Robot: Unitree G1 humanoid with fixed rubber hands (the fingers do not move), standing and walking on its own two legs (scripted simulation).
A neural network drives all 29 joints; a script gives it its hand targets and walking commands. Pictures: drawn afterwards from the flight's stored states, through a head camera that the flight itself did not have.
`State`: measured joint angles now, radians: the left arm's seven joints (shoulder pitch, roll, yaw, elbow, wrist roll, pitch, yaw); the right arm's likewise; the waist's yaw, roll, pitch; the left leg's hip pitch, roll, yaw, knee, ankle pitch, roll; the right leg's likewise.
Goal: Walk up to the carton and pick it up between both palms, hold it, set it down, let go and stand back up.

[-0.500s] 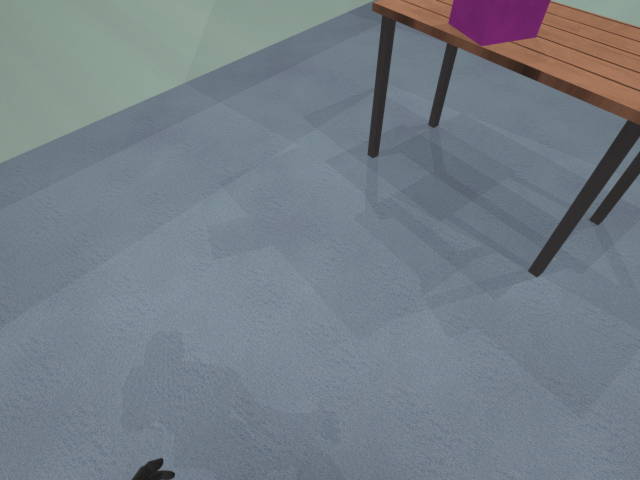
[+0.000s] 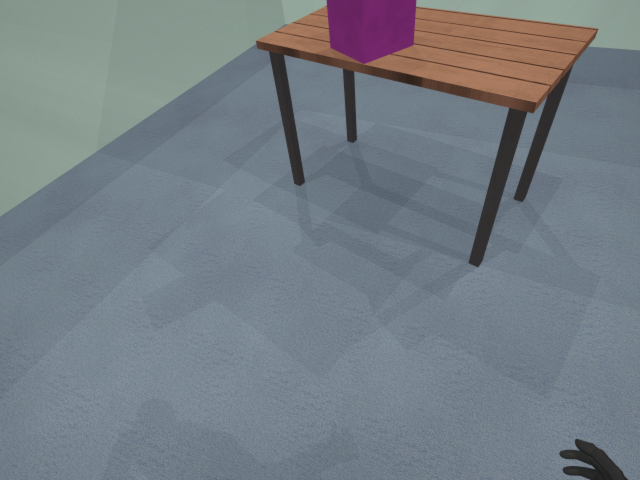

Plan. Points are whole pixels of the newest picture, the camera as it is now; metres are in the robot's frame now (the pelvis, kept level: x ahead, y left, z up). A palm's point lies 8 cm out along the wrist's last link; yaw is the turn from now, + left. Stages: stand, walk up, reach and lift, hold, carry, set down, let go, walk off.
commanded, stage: walk up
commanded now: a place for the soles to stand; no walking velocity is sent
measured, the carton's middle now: (370, 6) +1.46 -0.11 +0.07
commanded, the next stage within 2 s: none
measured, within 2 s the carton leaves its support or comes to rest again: neither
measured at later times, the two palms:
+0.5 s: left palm (91, 392) +0.27 +0.40 -0.10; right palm (521, 361) +0.29 -0.24 -0.06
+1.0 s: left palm (151, 274) +0.50 +0.38 -0.09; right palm (504, 318) +0.39 -0.26 -0.10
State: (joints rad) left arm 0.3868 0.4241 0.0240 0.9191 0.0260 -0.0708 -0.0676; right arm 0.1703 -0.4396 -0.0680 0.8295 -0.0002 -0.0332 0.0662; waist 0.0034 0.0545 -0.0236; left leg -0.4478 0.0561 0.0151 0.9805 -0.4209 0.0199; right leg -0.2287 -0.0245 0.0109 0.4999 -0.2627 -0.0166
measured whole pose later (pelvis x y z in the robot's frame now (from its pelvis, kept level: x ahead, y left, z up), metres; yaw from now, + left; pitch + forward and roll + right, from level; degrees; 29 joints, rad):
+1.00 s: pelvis +0.38 +0.08 -0.01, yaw -19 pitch -1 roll -2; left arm 0.38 0.43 0.02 0.90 0.01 -0.11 0.00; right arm 0.22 -0.43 -0.07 0.75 0.00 -0.02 0.08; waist 0.00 0.08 0.02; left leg -0.49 0.07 -0.06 0.98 -0.47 0.02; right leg -0.27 -0.01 0.04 0.53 -0.25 0.00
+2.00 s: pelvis +0.66 +0.16 -0.02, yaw -31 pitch -3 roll -1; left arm 0.33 0.44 0.02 0.90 0.01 -0.06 0.04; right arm 0.33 -0.43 -0.08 0.74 0.00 0.01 0.08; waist -0.03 0.04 0.03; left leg -0.34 0.07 0.06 0.73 -0.35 0.00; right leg -0.44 -0.02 0.04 1.10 -0.44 -0.02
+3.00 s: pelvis +0.92 +0.24 -0.03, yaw -36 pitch -1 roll -2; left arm 0.35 0.46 0.02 0.90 0.02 -0.10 0.08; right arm 0.33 -0.44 -0.08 0.66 0.00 0.04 0.07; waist -0.04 0.09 0.05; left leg -0.50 0.08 -0.05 1.00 -0.51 0.04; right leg -0.38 -0.12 0.03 0.72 -0.33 0.01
